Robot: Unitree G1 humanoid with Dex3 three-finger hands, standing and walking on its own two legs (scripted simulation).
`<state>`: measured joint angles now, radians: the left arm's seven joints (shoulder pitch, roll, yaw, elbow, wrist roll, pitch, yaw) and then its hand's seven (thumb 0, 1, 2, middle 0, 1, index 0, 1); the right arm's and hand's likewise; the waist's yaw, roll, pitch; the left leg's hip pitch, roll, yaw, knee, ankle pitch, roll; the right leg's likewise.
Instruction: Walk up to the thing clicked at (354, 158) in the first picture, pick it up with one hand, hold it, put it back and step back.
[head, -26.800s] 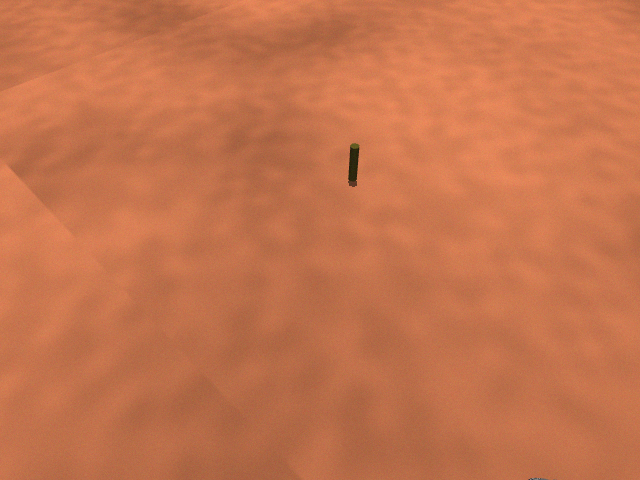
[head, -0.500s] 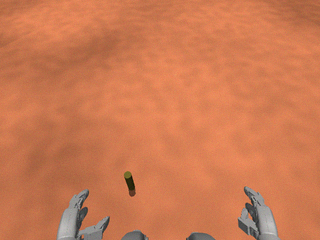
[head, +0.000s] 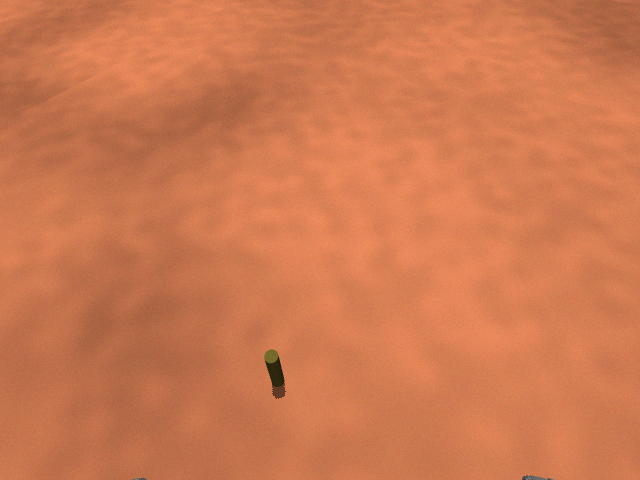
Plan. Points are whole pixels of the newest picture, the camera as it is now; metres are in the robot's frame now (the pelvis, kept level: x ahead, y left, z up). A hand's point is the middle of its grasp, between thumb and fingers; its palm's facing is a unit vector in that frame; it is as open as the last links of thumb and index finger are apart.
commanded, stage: stand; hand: left
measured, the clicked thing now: (274, 369) +0.50 +0.17 -0.67
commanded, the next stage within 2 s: step back in 1.64 s
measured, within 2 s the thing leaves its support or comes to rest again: neither
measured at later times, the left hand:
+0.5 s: hand out of the picture +0.02 +0.25 -0.15, palm faces -0.01 -0.93 -0.36, open 7.4 cm
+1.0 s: hand out of the picture +0.07 +0.23 -0.14, palm faces -0.02 -0.94 -0.34, open 7.4 cm
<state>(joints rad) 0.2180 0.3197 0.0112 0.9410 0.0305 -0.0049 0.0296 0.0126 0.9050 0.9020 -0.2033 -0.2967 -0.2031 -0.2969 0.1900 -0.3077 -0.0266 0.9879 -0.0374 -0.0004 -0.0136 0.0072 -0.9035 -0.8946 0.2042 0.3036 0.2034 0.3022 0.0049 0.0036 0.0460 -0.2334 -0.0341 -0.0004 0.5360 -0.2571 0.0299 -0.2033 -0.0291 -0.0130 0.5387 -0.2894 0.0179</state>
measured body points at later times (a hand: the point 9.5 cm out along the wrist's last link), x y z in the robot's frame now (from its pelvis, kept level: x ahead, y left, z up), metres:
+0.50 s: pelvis -0.01 +0.00 +0.01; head -0.02 -0.01 +0.46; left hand +0.03 +0.30 -0.12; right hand +0.05 -0.29 -0.13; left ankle +0.02 +0.10 -0.73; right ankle +0.00 -0.13 -0.73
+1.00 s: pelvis +0.00 -0.01 +0.02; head +0.00 -0.02 +0.46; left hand +0.07 +0.28 -0.12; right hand +0.06 -0.31 -0.13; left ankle +0.02 +0.10 -0.73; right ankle +0.00 -0.13 -0.73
